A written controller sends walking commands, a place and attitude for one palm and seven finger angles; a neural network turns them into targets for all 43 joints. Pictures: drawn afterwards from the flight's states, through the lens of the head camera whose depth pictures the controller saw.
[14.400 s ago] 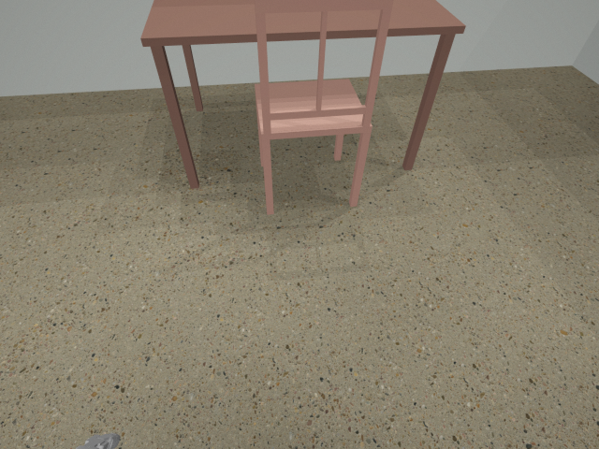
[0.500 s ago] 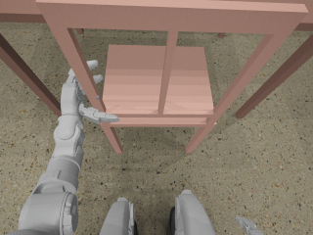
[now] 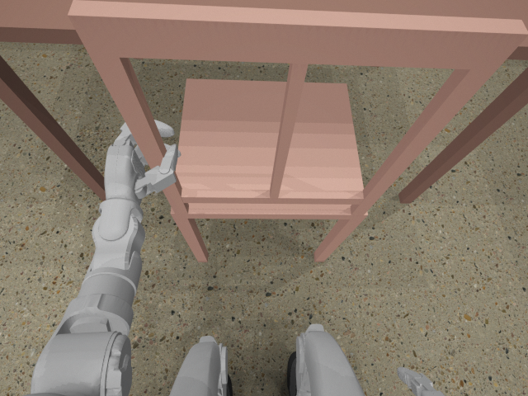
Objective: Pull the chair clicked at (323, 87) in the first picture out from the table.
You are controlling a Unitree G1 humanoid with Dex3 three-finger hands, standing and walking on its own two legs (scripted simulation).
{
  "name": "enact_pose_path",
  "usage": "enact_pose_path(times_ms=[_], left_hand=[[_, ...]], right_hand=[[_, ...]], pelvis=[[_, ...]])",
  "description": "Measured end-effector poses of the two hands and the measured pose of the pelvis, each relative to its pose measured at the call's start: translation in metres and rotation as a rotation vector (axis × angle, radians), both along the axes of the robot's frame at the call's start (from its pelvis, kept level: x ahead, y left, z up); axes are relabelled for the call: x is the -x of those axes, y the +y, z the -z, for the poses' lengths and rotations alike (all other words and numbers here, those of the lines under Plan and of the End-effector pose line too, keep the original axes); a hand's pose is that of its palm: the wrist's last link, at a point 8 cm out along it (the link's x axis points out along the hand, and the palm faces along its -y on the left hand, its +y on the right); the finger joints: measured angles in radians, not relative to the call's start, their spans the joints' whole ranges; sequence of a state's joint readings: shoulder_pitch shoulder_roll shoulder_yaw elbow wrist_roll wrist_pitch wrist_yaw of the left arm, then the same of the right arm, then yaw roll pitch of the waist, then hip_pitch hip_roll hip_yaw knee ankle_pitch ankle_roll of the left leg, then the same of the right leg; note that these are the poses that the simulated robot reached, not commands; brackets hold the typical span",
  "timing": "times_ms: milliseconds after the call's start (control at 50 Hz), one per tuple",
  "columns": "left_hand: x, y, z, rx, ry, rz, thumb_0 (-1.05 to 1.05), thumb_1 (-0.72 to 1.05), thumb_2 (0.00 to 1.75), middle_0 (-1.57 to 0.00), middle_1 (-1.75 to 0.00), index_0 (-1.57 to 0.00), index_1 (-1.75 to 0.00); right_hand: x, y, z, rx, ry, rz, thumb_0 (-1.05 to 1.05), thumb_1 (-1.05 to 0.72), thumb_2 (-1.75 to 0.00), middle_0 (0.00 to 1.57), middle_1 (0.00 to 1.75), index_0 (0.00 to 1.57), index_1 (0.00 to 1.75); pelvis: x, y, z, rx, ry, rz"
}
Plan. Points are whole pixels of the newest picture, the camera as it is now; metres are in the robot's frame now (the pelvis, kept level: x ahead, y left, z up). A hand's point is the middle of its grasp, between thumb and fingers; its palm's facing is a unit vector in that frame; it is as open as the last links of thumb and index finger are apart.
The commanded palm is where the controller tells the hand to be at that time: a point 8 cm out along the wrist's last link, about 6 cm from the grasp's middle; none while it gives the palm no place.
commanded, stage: hook a spindle and tug to test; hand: left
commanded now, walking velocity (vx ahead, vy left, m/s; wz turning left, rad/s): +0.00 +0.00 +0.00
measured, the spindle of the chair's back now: (282, 146) +0.47 -0.03 +0.04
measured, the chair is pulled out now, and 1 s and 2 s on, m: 0.00 0.03 0.12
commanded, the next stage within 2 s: step backward, pulling the chair out in 0.56 s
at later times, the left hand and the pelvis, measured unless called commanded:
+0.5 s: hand (170, 189) +0.41 +0.13 +0.01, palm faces +0.00 -1.00 -0.01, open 5.7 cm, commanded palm +0.37 +0.18 +0.02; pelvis +0.02 +0.00 +0.01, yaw +0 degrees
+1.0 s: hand (173, 193) +0.39 +0.13 +0.03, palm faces -0.01 -0.99 -0.12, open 5.9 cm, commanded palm +0.37 +0.18 +0.03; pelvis +0.03 +0.01 +0.10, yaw -1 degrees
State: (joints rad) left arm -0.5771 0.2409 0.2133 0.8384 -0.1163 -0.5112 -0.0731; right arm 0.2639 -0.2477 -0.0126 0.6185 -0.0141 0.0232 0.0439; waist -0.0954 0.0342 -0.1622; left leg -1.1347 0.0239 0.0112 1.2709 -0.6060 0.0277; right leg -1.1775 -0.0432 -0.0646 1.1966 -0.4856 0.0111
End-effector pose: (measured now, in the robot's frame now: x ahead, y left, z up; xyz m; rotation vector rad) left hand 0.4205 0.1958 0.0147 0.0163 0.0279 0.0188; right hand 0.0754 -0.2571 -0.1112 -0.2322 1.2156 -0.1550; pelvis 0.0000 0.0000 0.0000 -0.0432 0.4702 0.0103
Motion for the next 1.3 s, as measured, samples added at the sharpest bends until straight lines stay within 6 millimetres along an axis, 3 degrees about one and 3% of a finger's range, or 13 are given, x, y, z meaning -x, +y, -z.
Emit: enact_pose_path(times_ms=[360,680,740,880,1020,1120,1300], left_hand=[[0.027,-0.007,-0.001,0.007,0.007,0.015,0.01,0.66,0.71,-0.41,-1.45,-0.42,-1.45],[0.044,-0.01,-0.001,0.006,0.014,0.016,0.01,0.66,0.71,-0.4,-1.43,-0.42,-1.45],[0.043,-0.011,-0.011,-0.069,0.108,0.006,0.03,0.64,0.72,-0.4,-1.38,-0.42,-1.45],[0.044,-0.016,-0.029,-0.082,0.382,-0.057,0.09,0.64,0.73,-0.32,-1.19,-0.45,-1.45],[0.047,-0.019,-0.034,-0.102,0.458,-0.002,0.1,0.64,0.71,-0.3,-1.17,-0.48,-1.45],[0.054,-0.02,-0.034,-0.106,0.459,0.009,0.1,0.64,0.7,-0.29,-1.18,-0.49,-1.45],[0.076,-0.027,-0.035,-0.109,0.462,-0.027,0.09,0.64,0.71,-0.3,-1.16,-0.5,-1.45]], right_hand=[[-0.034,0.008,-0.01,-0.026,-0.078,-0.01,0.01,-0.91,-0.9,0.2,0.3,0.2,0.3],[-0.06,0.006,-0.012,-0.026,-0.148,-0.041,0.01,-0.91,-0.9,0.2,0.3,0.2,0.3],[-0.057,0.008,-0.024,-0.016,-0.12,0.022,0.01,-0.91,-0.9,0.2,0.3,0.2,0.3],[-0.043,0.016,-0.079,0.01,-0.081,0.114,0.01,-0.91,-0.9,0.2,0.3,0.2,0.3],[-0.021,0.001,-0.111,0.101,-0.047,0.15,0.01,-0.91,-0.9,0.21,0.3,0.2,0.3],[-0.008,-0.005,-0.116,0.12,-0.04,0.16,0.01,-0.91,-0.9,0.2,0.3,0.2,0.3],[0.004,0.001,-0.101,0.045,-0.048,0.173,0.01,-0.91,-0.9,0.2,0.3,0.2,0.3]], pelvis=[[-0.015,0.001,-0.009,-0.003,-0.012,0.01],[-0.018,-0.004,-0.008,-0.008,-0.021,0.003],[-0.016,-0.004,-0.025,-0.018,-0.099,0.006],[-0.029,0.001,-0.081,-0.034,-0.195,0.022],[-0.029,0.008,-0.103,-0.008,-0.263,0.025],[-0.025,0.01,-0.105,-0.01,-0.305,0.05],[-0.011,0.0,-0.105,-0.016,-0.338,0.071]])
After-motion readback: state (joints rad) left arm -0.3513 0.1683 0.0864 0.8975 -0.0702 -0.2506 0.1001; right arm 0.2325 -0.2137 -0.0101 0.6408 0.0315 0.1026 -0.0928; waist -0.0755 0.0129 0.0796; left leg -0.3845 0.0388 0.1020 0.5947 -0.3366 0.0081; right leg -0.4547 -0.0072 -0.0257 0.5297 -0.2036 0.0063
